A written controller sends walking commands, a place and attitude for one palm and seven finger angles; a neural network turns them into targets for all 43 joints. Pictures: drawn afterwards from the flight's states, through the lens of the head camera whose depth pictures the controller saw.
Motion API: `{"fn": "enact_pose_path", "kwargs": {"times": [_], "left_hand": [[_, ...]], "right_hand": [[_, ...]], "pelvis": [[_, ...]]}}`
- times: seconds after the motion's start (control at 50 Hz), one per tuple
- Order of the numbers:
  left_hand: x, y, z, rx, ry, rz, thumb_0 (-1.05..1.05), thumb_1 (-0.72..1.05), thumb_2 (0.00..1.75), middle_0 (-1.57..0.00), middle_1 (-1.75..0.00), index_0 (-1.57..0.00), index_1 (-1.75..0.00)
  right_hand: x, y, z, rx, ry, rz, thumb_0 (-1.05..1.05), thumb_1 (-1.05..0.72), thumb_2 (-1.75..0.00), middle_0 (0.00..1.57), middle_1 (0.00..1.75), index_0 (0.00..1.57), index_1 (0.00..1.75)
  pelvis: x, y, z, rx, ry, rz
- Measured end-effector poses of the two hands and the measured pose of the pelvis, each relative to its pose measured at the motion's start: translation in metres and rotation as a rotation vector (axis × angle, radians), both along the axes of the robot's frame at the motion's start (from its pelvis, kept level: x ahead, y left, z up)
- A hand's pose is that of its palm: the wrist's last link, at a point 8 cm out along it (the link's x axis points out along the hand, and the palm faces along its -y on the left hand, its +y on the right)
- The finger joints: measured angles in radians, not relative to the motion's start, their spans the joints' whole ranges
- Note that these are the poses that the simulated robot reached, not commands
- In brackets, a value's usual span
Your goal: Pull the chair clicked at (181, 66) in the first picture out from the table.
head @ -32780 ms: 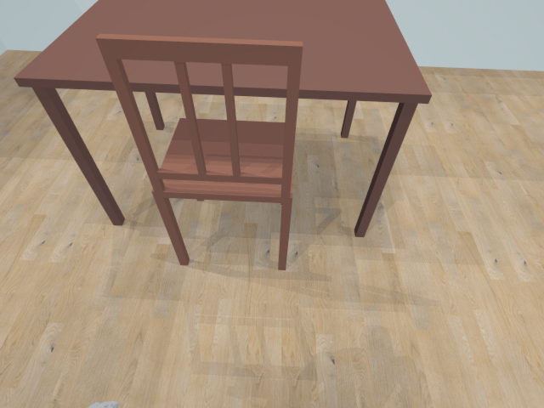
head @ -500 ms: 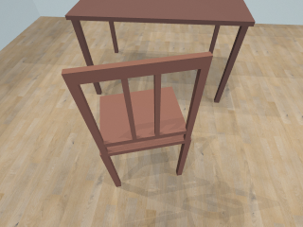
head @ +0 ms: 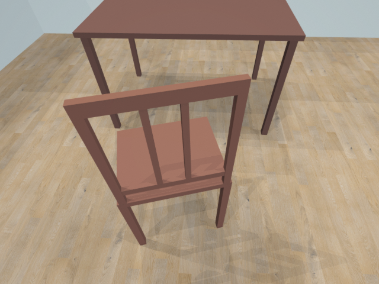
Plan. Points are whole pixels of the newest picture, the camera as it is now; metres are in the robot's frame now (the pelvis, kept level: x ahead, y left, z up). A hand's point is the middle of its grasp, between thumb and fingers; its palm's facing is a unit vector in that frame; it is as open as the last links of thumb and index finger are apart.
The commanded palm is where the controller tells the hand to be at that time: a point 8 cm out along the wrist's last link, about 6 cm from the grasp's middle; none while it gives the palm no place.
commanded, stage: let the arm hang, fingers relaxed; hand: left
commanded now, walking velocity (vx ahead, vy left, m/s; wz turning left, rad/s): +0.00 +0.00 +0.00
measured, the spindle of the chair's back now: (152, 151) +0.48 +0.14 -0.05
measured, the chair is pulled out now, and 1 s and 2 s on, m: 0.59 0.59 0.59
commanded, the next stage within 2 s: look to check the result in 0.06 s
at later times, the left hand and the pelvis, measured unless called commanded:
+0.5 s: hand out of the picture +0.01 +0.16 -0.17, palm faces +0.01 -0.98 -0.19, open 7.3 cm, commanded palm none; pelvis +0.01 +0.00 +0.00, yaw +0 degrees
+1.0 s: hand out of the picture +0.01 +0.17 -0.17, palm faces +0.02 -0.98 -0.19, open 7.3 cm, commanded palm none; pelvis +0.02 +0.00 +0.00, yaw +0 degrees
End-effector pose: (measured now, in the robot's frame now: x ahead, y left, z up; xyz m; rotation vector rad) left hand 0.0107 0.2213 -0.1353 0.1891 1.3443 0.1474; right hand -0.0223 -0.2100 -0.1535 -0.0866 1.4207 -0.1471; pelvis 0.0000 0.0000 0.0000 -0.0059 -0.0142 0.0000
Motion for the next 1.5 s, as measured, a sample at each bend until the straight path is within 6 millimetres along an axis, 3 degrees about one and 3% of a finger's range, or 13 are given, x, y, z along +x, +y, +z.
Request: {"fn": "enact_pose_path", "kwargs": {"times": [0.22,0.62,1.5], "left_hand": [[-0.007,-0.006,-0.002,-0.016,0.043,0.013,0.01,0.92,0.90,-0.20,-0.30,-0.20,-0.30],[-0.008,-0.007,-0.004,-0.030,0.051,0.030,0.01,0.92,0.90,-0.20,-0.30,-0.20,-0.30],[-0.004,-0.007,-0.006,-0.036,0.050,0.042,0.01,0.92,0.90,-0.20,-0.30,-0.20,-0.30]], "right_hand": [[-0.003,0.000,0.002,-0.003,0.032,-0.002,0.00,-0.91,-0.90,0.20,0.30,0.20,0.30],[0.016,0.004,0.003,-0.009,-0.003,0.007,0.00,-0.91,-0.90,0.20,0.30,0.20,0.30],[0.018,0.007,0.004,-0.013,0.008,-0.001,0.00,-0.91,-0.90,0.20,0.30,0.20,0.30]], "pelvis": [[0.005,-0.001,0.000,-0.001,0.006,0.001],[0.011,0.002,0.001,-0.001,0.005,0.002],[0.019,0.004,0.001,0.002,-0.001,0.005]]}}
